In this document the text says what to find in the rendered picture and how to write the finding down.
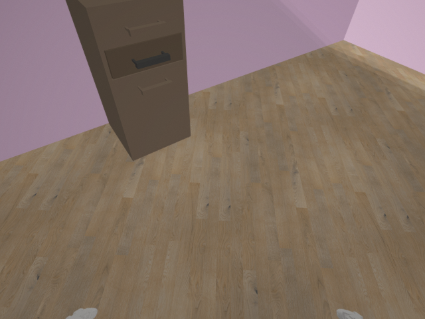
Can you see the drawer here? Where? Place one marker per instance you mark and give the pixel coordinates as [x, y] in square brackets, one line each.
[120, 59]

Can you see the handle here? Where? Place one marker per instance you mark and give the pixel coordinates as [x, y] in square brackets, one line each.
[163, 57]
[156, 87]
[145, 29]

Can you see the cabinet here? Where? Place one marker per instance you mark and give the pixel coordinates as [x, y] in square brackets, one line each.
[143, 124]

